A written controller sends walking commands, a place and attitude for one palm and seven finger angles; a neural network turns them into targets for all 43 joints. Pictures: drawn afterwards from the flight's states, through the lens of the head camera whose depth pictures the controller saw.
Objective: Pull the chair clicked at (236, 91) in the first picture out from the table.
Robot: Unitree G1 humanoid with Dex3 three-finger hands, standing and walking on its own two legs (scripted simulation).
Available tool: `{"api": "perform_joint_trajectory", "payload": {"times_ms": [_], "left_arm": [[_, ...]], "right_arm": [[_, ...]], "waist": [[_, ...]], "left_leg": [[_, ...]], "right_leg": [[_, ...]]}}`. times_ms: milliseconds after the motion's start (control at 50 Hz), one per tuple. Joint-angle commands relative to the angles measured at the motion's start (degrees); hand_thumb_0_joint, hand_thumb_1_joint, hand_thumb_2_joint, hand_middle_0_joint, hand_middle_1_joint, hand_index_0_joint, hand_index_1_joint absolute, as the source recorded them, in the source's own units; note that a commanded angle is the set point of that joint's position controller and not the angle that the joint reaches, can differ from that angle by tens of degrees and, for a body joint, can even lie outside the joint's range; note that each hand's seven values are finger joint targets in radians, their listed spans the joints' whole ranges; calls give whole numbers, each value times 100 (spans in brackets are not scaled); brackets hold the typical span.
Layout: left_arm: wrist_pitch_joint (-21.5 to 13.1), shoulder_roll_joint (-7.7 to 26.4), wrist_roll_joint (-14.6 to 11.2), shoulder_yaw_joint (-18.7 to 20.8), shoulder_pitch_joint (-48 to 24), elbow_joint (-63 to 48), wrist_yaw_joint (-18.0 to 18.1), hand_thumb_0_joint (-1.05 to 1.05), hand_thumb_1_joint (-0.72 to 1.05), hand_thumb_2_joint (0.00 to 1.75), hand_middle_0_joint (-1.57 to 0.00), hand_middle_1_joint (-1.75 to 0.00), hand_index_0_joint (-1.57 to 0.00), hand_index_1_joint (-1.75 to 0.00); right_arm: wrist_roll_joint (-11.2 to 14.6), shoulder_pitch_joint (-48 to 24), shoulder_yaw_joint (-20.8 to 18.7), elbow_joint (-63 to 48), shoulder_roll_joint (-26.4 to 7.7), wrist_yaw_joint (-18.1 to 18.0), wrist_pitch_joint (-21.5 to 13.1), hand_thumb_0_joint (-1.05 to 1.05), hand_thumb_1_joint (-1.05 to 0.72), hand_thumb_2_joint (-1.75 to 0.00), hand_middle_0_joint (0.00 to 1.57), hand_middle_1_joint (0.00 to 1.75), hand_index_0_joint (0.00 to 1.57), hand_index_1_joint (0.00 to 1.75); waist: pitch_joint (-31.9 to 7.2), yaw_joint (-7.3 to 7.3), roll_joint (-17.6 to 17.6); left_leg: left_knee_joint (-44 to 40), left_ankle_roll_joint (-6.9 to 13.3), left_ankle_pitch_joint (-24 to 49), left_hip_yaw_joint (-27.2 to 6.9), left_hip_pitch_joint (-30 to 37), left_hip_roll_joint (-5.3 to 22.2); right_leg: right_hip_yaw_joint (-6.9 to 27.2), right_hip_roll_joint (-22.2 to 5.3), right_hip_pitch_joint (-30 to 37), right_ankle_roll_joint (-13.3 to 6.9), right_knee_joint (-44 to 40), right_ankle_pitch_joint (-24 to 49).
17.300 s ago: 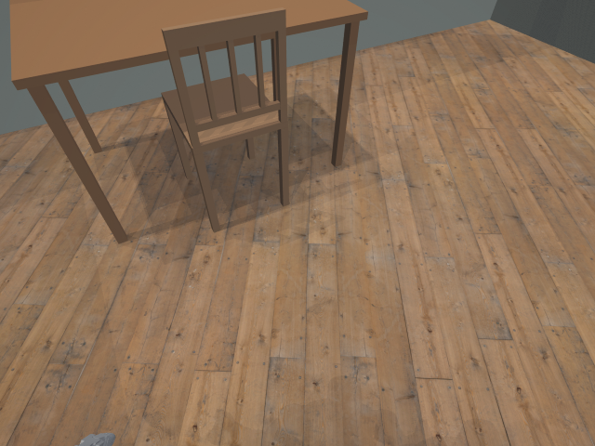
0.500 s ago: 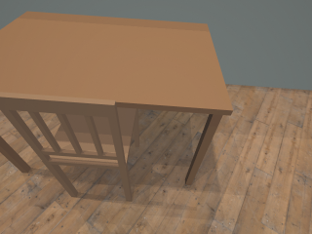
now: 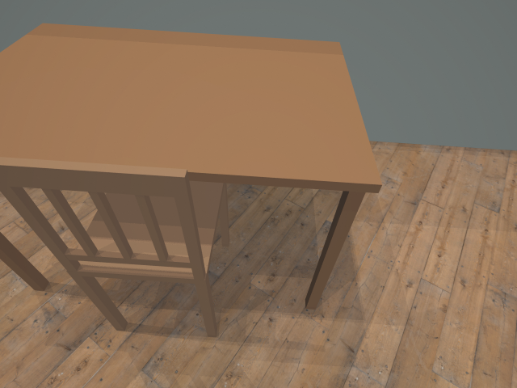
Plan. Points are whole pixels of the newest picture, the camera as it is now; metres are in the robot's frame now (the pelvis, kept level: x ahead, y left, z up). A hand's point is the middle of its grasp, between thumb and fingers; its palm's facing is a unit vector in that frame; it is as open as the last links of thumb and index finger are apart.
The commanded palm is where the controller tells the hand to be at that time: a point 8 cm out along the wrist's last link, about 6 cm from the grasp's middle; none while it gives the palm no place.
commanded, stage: look again from close up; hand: left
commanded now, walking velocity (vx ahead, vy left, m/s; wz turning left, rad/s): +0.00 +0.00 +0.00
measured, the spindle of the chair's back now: (113, 226) +0.45 +0.35 -0.10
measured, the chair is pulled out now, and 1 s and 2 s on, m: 0.00 0.00 0.00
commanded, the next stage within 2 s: none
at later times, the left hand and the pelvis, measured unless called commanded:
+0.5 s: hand out of the picture -0.02 +0.15 -0.18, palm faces +0.02 -0.98 -0.17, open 7.4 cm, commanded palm none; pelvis +0.00 -0.01 +0.00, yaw +0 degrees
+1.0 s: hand out of the picture -0.01 +0.14 -0.18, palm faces +0.02 -0.98 -0.19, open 7.4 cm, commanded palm none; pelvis +0.00 -0.02 +0.00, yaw +0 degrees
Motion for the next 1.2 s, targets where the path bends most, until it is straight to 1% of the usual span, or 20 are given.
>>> {"api": "perform_joint_trajectory", "payload": {"times_ms": [0, 20, 80, 140, 200, 240, 360, 460, 480, 560, 620, 680, 800, 840, 900, 980, 1000, 1060, 1140, 1180], "left_arm": [[-62, 499, 16, 104, 475, -131, 13, 0, 90, 90, -20, -30, -20, -30], [-68, 492, 10, 105, 488, -128, 11, 0, 90, 90, -20, -30, -20, -30], [-60, 480, 15, 100, 501, -128, 10, 0, 90, 90, -20, -30, -20, -30], [-67, 475, 9, 102, 489, -112, 9, 0, 90, 90, -20, -30, -20, -30], [-73, 461, 14, 105, 502, -114, 11, 0, 90, 90, -20, -30, -20, -30], [-72, 453, 5, 101, 528, -103, 9, 0, 90, 90, -20, -30, -20, -30], [-82, 449, 5, 98, 543, -92, 9, 0, 90, 90, -20, -30, -20, -30], [-97, 464, 3, 105, 547, -99, 13, 0, 90, 90, -20, -30, -20, -30], [-98, 473, 6, 109, 560, -107, 15, 0, 90, 90, -20, -30, -20, -30], [-102, 475, 0, 109, 529, -95, 13, 0, 90, 90, -20, -30, -20, -30], [-101, 473, 1, 106, 527, -99, 12, 0, 90, 90, -20, -30, -20, -30], [-107, 491, 5, 113, 522, -117, 14, 0, 90, 90, -20, -30, -20, -30], [-109, 523, 5, 116, 472, -122, 9, 0, 90, 90, -20, -30, -20, -30], [-119, 536, -1, 115, 493, -118, 4, 0, 90, 90, -20, -30, -20, -30], [-117, 550, 1, 116, 453, -133, 3, 0, 90, 90, -20, -30, -20, -30], [-129, 568, 3, 132, 445, -153, 0, 0, 90, 90, -20, -30, -20, -30], [-124, 564, 2, 129, 423, -145, 0, 0, 90, 90, -20, -30, -20, -30], [-128, 580, -2, 130, 429, -123, -5, 0, 90, 90, -20, -30, -20, -30], [-118, 596, -3, 133, 402, -123, -5, 0, 90, 90, -20, -30, -20, -30], [-113, 599, 2, 134, 401, -129, -5, 0, 90, 90, -20, -30, -20, -30]], "right_arm": [[11, 337, -90, -140, -652, -26, -73, 0, -90, -90, 20, 30, 20, 30], [8, 338, -92, -130, -639, -26, -78, 0, -90, -90, 20, 30, 20, 30], [13, 357, -97, -140, -622, -25, -63, 0, -90, -90, 20, 30, 20, 30], [7, 372, -91, -129, -620, -23, -64, 0, -90, -90, 20, 30, 20, 30], [11, 387, -93, -126, -604, -27, -61, 0, -90, -90, 20, 30, 20, 30], [10, 390, -91, -116, -599, -26, -63, 0, -90, -90, 20, 30, 20, 30], [10, 384, -98, -98, -582, -27, -59, 0, -90, -90, 20, 30, 20, 30], [13, 387, -96, -90, -583, -31, -69, 0, -90, -90, 20, 30, 20, 30], [19, 393, -97, -92, -569, -32, -66, 0, -90, -90, 20, 30, 20, 30], [9, 360, -95, -79, -577, -32, -62, 0, -90, -90, 20, 30, 20, 30], [9, 353, -94, -92, -577, -33, -56, 0, -90, -90, 20, 30, 20, 30], [10, 348, -104, -88, -571, -34, -56, 0, -90, -90, 20, 30, 20, 30], [12, 308, -96, -95, -590, -30, -51, 0, -90, -90, 20, 30, 20, 30], [5, 278, -101, -97, -613, -25, -49, 0, -90, -90, 20, 30, 20, 30], [5, 267, -102, -93, -612, -25, -42, 0, -90, -90, 20, 30, 20, 30], [7, 285, -110, -102, -628, -29, -53, 0, -90, -90, 20, 30, 20, 30], [3, 253, -105, -90, -631, -30, -55, 0, -90, -90, 20, 30, 20, 30], [-1, 248, -105, -96, -664, -32, -57, 0, -90, -90, 20, 30, 20, 30], [3, 241, -94, -87, -649, -31, -48, 0, -90, -90, 20, 30, 20, 30], [4, 252, -94, -81, -637, -34, -40, 0, -90, -90, 20, 30, 20, 30]], "waist": [[380, 7, 69], [293, 10, 99], [407, 12, 69], [393, 5, 93], [399, 5, -8], [392, 14, 81], [367, 6, 61], [302, 9, 67], [312, 15, 4], [339, 12, 95], [391, 11, 81], [305, 16, 28], [429, 18, 68], [356, 22, 3], [378, 16, 88], [229, 12, 25], [293, 14, 105], [252, 15, 68], [376, 26, 103], [398, 27, 30]], "left_leg": [[-545, -101, 267, -816, 71, 819], [-522, -101, 306, -809, 122, 820], [-549, -105, 184, -808, 71, 817], [-565, -116, 120, -814, 65, 808], [-519, -112, 224, -801, 66, 805], [-537, -115, 136, -801, 71, 804], [-495, -125, 160, -776, 108, 799], [-431, -125, 346, -741, 149, 803], [-408, -121, 414, -734, 146, 811], [-406, -140, 371, -705, 157, 810], [-415, -142, 318, -718, 125, 807], [-369, -142, 434, -696, 187, 822], [-404, -159, 305, -694, 95, 810], [-382, -159, 325, -691, 149, 806], [-367, -169, 301, -686, 127, 802], [-338, -166, 456, -668, 213, 830], [-354, -171, 437, -677, 190, 824], [-364, -172, 449, -671, 233, 836], [-394, -181, 356, -677, 162, 831], [-402, -179, 332, -679, 149, 836]], "right_leg": [[365, -452, -467, -213, -372, 462], [359, -461, -447, -218, -367, 481], [359, -441, -502, -214, -387, 416], [367, -446, -509, -224, -373, 395], [384, -439, -505, -233, -381, 446], [378, -452, -529, -235, -387, 382], [419, -434, -553, -244, -389, 423], [451, -437, -518, -253, -391, 516], [440, -431, -509, -252, -390, 557], [453, -437, -541, -260, -404, 532], [490, -426, -577, -270, -422, 501], [490, -418, -534, -269, -419, 591], [515, -425, -575, -275, -450, 499], [536, -438, -577, -285, -460, 514], [541, -426, -589, -288, -472, 487], [544, -417, -513, -294, -442, 652], [551, -423, -545, -295, -442, 623], [554, -425, -540, -297, -445, 637], [560, -411, -578, -294, -464, 535], [552, -404, -575, -297, -483, 501]]}}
